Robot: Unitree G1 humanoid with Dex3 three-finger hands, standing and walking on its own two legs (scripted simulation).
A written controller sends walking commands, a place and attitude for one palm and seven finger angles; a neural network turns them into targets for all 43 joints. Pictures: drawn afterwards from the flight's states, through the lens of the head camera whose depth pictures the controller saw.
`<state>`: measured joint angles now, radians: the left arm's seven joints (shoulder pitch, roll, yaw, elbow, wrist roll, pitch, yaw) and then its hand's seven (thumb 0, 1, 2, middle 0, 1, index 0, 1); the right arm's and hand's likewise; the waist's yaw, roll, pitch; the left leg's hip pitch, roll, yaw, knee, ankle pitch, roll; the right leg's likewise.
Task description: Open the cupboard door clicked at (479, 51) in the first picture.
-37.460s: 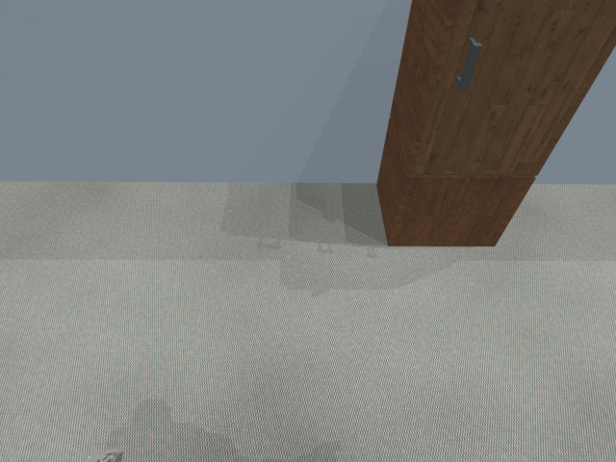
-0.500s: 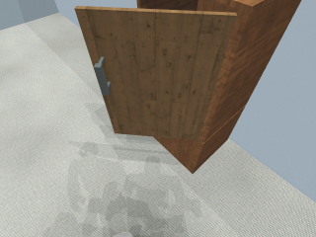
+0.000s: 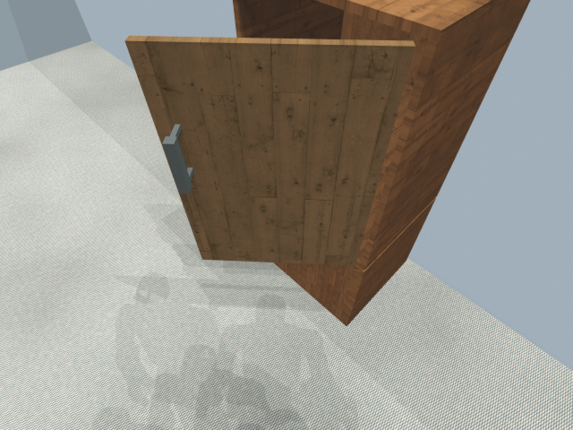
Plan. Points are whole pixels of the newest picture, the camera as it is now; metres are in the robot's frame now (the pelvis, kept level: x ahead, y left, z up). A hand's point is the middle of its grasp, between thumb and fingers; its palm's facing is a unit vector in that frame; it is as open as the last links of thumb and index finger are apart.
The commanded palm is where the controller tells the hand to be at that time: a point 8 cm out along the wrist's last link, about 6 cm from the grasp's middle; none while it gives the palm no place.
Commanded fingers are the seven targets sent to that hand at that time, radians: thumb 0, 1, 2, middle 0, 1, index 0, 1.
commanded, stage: come to a stop and stand still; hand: left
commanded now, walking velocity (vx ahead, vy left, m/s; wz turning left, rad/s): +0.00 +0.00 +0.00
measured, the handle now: (181, 159) +0.55 +0.23 +0.05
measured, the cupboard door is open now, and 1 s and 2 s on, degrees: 42 42 42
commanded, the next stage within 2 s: look again from close up in 0.94 s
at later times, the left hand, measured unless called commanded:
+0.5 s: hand out of the picture +0.04 +0.16 -0.16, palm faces +0.01 -0.97 -0.23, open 7.4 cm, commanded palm none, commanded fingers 0.00 0.90 0.90 -0.20 -0.30 -0.20 -0.30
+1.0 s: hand out of the picture +0.05 +0.15 -0.16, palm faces +0.02 -0.97 -0.25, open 7.4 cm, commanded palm none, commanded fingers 0.00 0.90 0.90 -0.20 -0.30 -0.20 -0.30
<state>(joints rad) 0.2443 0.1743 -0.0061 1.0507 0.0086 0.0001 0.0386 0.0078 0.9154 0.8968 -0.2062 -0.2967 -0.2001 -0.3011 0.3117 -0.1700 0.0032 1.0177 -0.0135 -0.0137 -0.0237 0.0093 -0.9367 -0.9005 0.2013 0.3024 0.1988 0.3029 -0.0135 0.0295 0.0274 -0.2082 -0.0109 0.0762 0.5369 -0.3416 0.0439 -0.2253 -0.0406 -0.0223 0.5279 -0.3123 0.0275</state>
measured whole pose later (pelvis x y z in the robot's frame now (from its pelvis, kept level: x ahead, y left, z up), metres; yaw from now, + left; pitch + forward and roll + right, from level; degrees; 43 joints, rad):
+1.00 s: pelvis +0.02 -0.04 +0.01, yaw +0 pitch +0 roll +1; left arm 0.21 0.20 0.00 1.10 0.01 -0.02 0.03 0.01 0.90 0.90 -0.21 -0.30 -0.20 -0.30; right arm 0.20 -0.19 0.01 1.13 -0.01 -0.02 -0.03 0.00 -0.91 -0.90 0.20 0.30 0.20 0.30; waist 0.01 0.00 0.04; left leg -0.11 0.03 0.06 0.39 -0.29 -0.02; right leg -0.15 0.01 -0.04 0.44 -0.30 -0.03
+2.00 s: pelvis -0.04 -0.04 -0.05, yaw +1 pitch +11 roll +1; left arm 0.26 0.20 0.21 0.32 -0.28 -0.60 -0.39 0.01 0.72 0.82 -0.22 -0.41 -0.21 -0.42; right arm 0.15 -0.26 -0.05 0.60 0.02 -0.28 -0.01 0.01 -0.91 -0.90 0.20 0.30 0.20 0.30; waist 0.01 -0.02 -0.12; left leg -0.69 0.02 0.05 0.95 -0.45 -0.01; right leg -0.72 -0.03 -0.05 0.99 -0.46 -0.03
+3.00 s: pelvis -0.03 -0.02 -0.03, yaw +2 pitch +8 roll -2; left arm 0.06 0.37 0.38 0.28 -0.35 -0.22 -0.49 0.00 -0.42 0.33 -0.30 -1.15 -0.29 -1.15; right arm 0.25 -0.26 0.05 0.55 0.05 -0.24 -0.09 0.01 -0.90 -0.90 0.20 0.30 0.20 0.30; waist 0.02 0.03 -0.08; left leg -0.57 0.02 0.01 0.86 -0.43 0.02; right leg -0.54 -0.02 -0.09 0.80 -0.40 0.00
